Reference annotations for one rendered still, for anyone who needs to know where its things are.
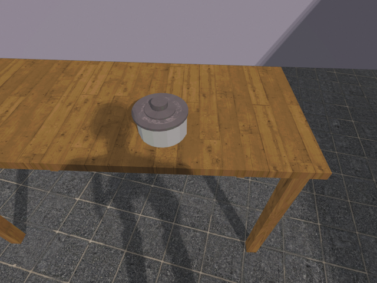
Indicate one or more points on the table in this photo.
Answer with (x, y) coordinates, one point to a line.
(242, 121)

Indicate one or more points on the knob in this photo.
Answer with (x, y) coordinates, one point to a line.
(159, 103)

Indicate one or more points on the pot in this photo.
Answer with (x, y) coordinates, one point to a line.
(164, 138)

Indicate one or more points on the lid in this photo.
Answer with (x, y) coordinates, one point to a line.
(147, 118)

